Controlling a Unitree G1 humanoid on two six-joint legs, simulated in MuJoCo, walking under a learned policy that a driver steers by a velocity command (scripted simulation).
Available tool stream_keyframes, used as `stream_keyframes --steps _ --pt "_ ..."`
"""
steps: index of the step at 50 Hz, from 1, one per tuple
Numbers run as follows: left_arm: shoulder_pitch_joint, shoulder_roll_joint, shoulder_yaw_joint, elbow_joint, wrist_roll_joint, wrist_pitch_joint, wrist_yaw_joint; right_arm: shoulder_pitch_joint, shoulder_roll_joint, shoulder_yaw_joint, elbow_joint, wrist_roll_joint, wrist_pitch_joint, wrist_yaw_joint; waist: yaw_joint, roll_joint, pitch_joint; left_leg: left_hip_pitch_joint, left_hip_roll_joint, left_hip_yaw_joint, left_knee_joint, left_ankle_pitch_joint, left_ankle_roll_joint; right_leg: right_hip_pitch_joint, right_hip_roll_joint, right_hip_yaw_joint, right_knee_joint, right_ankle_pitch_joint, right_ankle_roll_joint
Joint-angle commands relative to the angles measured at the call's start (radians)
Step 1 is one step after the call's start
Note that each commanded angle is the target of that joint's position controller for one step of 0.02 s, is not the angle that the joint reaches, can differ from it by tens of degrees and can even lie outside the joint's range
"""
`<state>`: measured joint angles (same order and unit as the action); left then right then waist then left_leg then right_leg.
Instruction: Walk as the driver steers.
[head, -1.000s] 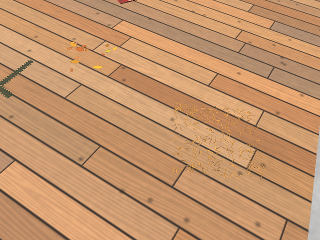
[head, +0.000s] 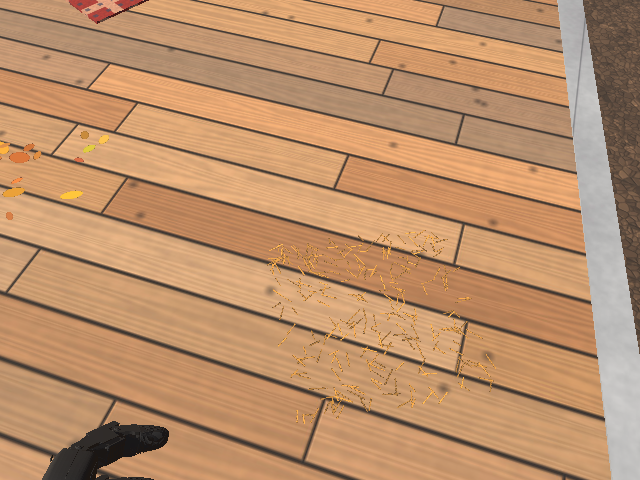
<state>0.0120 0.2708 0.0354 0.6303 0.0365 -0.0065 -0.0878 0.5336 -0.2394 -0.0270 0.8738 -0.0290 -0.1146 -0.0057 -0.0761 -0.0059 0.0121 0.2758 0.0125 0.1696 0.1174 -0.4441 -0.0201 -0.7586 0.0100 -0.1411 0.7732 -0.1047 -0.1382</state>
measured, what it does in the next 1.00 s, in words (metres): walks ahead, turning right: right foot, then left foot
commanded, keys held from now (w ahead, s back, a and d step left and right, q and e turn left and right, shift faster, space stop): w+e+shift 0.46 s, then w+shift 0.30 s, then q+shift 0.24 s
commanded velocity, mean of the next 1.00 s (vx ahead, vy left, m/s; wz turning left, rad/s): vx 0.89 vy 0.00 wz -0.51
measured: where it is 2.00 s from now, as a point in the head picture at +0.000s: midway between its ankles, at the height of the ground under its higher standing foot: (431, 230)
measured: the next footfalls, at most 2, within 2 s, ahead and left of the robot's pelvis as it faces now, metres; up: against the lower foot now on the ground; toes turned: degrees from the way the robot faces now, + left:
right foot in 0.06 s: +0.23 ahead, -0.05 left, +0.00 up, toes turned -7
left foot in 0.50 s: +0.71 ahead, -0.02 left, +0.00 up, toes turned -30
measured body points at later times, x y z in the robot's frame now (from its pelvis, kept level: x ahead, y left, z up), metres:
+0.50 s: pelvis +0.46 -0.06 +0.00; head +0.50 -0.08 +0.45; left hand +0.54 +0.24 -0.11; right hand +0.65 -0.35 -0.04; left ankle +0.67 +0.00 -0.71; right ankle +0.20 -0.05 -0.69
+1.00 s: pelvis +0.83 -0.28 +0.01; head +0.86 -0.31 +0.46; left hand +1.15 -0.22 -0.06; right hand +0.66 -0.48 -0.13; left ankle +0.73 -0.03 -0.61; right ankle +0.89 -0.42 -0.71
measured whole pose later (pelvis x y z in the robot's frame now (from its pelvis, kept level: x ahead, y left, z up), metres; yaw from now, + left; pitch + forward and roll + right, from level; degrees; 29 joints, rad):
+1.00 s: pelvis +0.83 -0.28 +0.01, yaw -29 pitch +2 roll +2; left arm 0.00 0.23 -0.02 0.63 0.02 -0.08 -0.02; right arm 0.47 -0.24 -0.02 0.88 0.03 -0.07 -0.01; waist -0.09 -0.01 0.05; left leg -0.21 -0.01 -0.09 1.14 -0.54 -0.05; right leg -0.54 -0.02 -0.02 0.63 -0.14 -0.04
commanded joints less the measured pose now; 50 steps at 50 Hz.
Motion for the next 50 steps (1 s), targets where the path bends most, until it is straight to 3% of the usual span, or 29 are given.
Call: stream_keyframes --steps 1,2,3,4,5,6,8,11,15,19,21,23,24,25,26,27,28,30,34,37,40,43,44,45,46,47,48,49,50 --pt "0.170 0.090 0.026 -0.019 -0.010 -0.014 0.021 -0.045 -0.232 -0.051 -0.045 -0.010 0.010 -0.022 0.190 0.173 -0.066 -0.158 0.239 0.051 0.415 1.549 0.087 0.401 0.122 -0.079 -0.010 -0.104 -0.072" --pt "0.397 0.146 0.055 0.046 -0.015 -0.015 0.028 -0.090 -0.256 -0.062 -0.065 -0.009 0.025 -0.024 0.290 0.174 -0.187 -0.247 0.237 0.046 0.697 1.529 0.091 0.654 0.150 -0.057 -0.037 -0.163 -0.098" --pt "0.534 0.211 0.088 0.092 -0.008 -0.012 0.043 -0.120 -0.249 -0.061 -0.080 -0.008 0.022 -0.021 0.347 0.106 -0.237 -0.482 0.181 0.041 1.024 1.189 0.079 0.920 0.103 0.081 -0.111 -0.231 -0.118" --pt "0.452 0.287 0.112 0.088 -0.013 0.001 0.055 -0.169 -0.067 -0.022 -0.151 -0.006 0.004 0.002 0.221 -0.183 -0.191 -0.923 -0.036 -0.016 1.428 0.069 0.033 1.085 -0.138 0.581 -0.239 -0.423 -0.200" --pt "0.406 0.333 0.121 0.053 -0.014 0.008 0.049 -0.184 -0.111 -0.018 -0.242 0.012 -0.017 0.013 0.199 -0.159 -0.320 -1.141 -0.078 -0.252 1.572 0.050 0.034 1.189 -0.270 1.056 -0.478 -0.538 -0.339" --pt "0.401 0.278 0.115 0.061 -0.016 0.004 0.058 -0.274 -0.144 -0.016 -0.255 0.000 -0.032 0.013 0.207 -0.020 -0.206 -1.190 -0.001 -0.290 1.516 0.133 0.043 1.093 -0.270 1.012 -0.540 -0.527 -0.296" --pt "0.373 0.188 0.092 0.099 -0.015 -0.023 0.074 -0.307 -0.126 -0.004 -0.258 -0.022 -0.030 0.008 0.110 0.100 -0.023 -1.066 0.074 -0.275 1.313 0.148 0.036 0.747 -0.189 0.801 -0.560 -0.323 -0.225" --pt "0.318 0.141 0.063 0.094 -0.031 -0.055 0.079 -0.270 -0.108 0.005 -0.250 -0.057 0.037 0.010 0.022 0.083 0.054 -0.957 0.119 -0.252 1.170 0.095 -0.010 0.471 -0.077 0.597 -0.590 -0.190 -0.205" --pt "0.373 0.163 0.067 0.100 -0.036 -0.074 0.076 -0.542 -0.081 0.028 -0.358 -0.033 0.049 0.030 0.092 0.037 0.136 -0.890 0.101 -0.170 0.795 0.367 -0.047 0.331 0.006 0.507 -0.649 0.015 -0.162" --pt "0.467 0.202 0.081 0.133 -0.051 -0.071 0.078 -0.642 -0.079 0.035 -0.376 -0.012 0.041 0.040 0.172 -0.033 0.057 -0.801 0.016 -0.150 0.551 0.562 -0.015 0.538 -0.015 0.524 -0.577 0.378 -0.099" --pt "0.450 0.216 0.084 0.133 -0.050 -0.068 0.090 -0.642 -0.097 0.031 -0.382 -0.009 0.037 0.034 0.159 -0.040 0.031 -0.725 -0.011 -0.166 0.437 0.527 0.001 0.629 -0.026 0.533 -0.507 0.491 -0.070" --pt "0.414 0.263 0.093 0.124 -0.039 -0.072 0.091 -0.471 -0.177 -0.003 -0.335 0.000 0.032 0.012 0.070 -0.060 -0.103 -0.465 -0.057 -0.181 0.416 0.398 0.020 0.674 -0.026 0.539 -0.279 0.742 -0.021" --pt "0.366 0.294 0.098 0.121 -0.030 -0.078 0.086 -0.269 -0.217 -0.025 -0.290 0.012 0.031 -0.008 -0.052 -0.068 -0.205 -0.264 -0.034 -0.172 0.409 0.348 0.034 0.638 -0.013 0.518 -0.070 0.734 -0.011" --pt "0.339 0.223 0.081 0.112 -0.019 -0.093 0.084 -0.049 -0.273 -0.053 -0.241 -0.005 0.029 -0.033 -0.143 -0.030 -0.308 -0.017 0.076 -0.251 0.470 0.164 0.062 0.497 0.017 0.470 0.206 0.545 -0.005" --pt "0.403 0.036 0.033 0.079 -0.044 -0.100 0.084 0.014 -0.330 -0.068 -0.219 -0.054 0.024 -0.039 -0.079 0.264 -0.395 0.207 0.364 -0.690 0.381 -0.139 0.139 0.195 0.131 0.369 0.538 -0.323 0.016" --pt "0.468 0.090 0.023 0.058 -0.055 -0.092 0.083 -0.080 -0.336 -0.077 -0.221 -0.039 0.025 -0.017 -0.004 0.405 -0.449 0.163 0.432 -1.107 0.190 -0.259 0.208 0.074 0.122 0.318 0.647 -0.341 0.015" --pt "0.388 0.137 0.028 0.089 -0.026 -0.075 0.086 -0.201 -0.217 -0.060 -0.238 -0.027 0.028 -0.005 0.004 0.214 -0.272 -0.004 0.367 -0.960 0.159 -0.348 0.199 0.046 0.039 0.294 0.633 -0.221 0.012" --pt "0.260 0.124 0.022 0.070 0.004 -0.062 0.061 -0.229 -0.140 -0.044 -0.193 -0.024 0.027 0.004 0.018 0.028 -0.098 -0.238 0.279 -0.699 0.150 -0.090 0.178 0.070 -0.007 0.267 0.548 -0.162 0.027" --pt "0.171 0.053 -0.010 0.004 0.015 -0.042 0.034 -0.122 -0.099 -0.028 -0.069 0.004 -0.002 0.017 0.070 0.090 0.019 -0.356 0.230 -0.483 0.075 0.157 0.179 0.003 -0.043 0.305 0.432 -0.202 0.043" --pt "0.041 0.074 -0.022 -0.060 0.021 -0.046 0.021 -0.130 -0.137 -0.035 -0.054 0.009 -0.010 0.020 0.086 0.082 0.092 -0.400 0.216 -0.329 -0.016 0.333 0.181 -0.064 -0.049 0.276 0.274 -0.067 0.058" --pt "-0.049 0.032 -0.051 -0.091 0.014 -0.066 -0.003 -0.132 -0.145 -0.031 -0.041 0.028 -0.012 0.031 0.096 0.052 0.132 -0.576 0.149 -0.193 -0.080 0.684 0.155 0.231 -0.058 0.110 -0.039 0.155 0.052" --pt "-0.004 0.056 -0.042 -0.050 0.015 -0.087 0.013 -0.052 -0.227 -0.048 0.005 0.036 -0.013 0.027 0.106 0.062 0.060 -0.444 0.138 -0.179 0.055 1.059 0.135 0.450 0.037 0.075 -0.165 0.187 0.043" --pt "0.128 0.091 -0.026 -0.003 0.025 -0.093 0.027 -0.047 -0.247 -0.051 0.011 0.037 -0.006 0.019 0.165 0.070 -0.023 -0.413 0.125 -0.181 0.229 1.133 0.109 0.597 0.065 0.088 -0.204 0.201 0.036" --pt "0.216 0.148 0.023 -0.010 -0.048 -0.102 0.054 -0.098 -0.285 -0.057 -0.022 0.089 0.000 -0.003 0.269 0.115 -0.136 -0.434 0.143 -0.235 0.392 1.099 0.079 0.767 0.001 0.208 -0.272 0.338 0.035" --pt "0.369 0.216 0.042 0.030 -0.046 -0.092 0.082 -0.172 -0.262 -0.046 -0.066 0.064 0.006 -0.015 0.349 0.097 -0.261 -0.560 0.083 -0.218 0.641 0.843 0.028 1.005 -0.132 0.288 -0.225 0.562 0.032" --pt "0.381 0.286 0.042 0.037 -0.008 -0.083 0.099 0.006 -0.077 -0.007 -0.077 0.018 0.017 -0.009 0.201 -0.238 -0.437 -0.824 -0.066 -0.209 1.101 -0.167 -0.026 1.300 -0.445 0.552 -0.093 1.094 -0.058" --pt "0.364 0.222 0.027 -0.005 -0.001 -0.072 0.096 0.119 -0.126 -0.015 -0.056 0.045 0.020 -0.009 0.191 -0.258 -0.635 -0.838 -0.052 -0.390 1.297 -0.222 -0.028 1.293 -0.490 0.661 -0.108 1.153 -0.129" --pt "0.273 0.186 0.028 -0.023 -0.013 -0.066 0.090 0.046 -0.172 -0.036 -0.086 0.076 0.031 -0.014 0.168 -0.203 -0.544 -0.895 -0.010 -0.340 1.343 -0.161 -0.044 1.154 -0.459 0.578 -0.178 0.948 -0.159" --pt "0.206 0.128 0.017 -0.020 -0.034 -0.067 0.087 -0.047 -0.172 -0.044 -0.108 0.078 0.050 -0.030 0.147 -0.116 -0.342 -0.968 0.028 -0.267 1.314 -0.071 -0.054 0.969 -0.398 0.480 -0.251 0.797 -0.130"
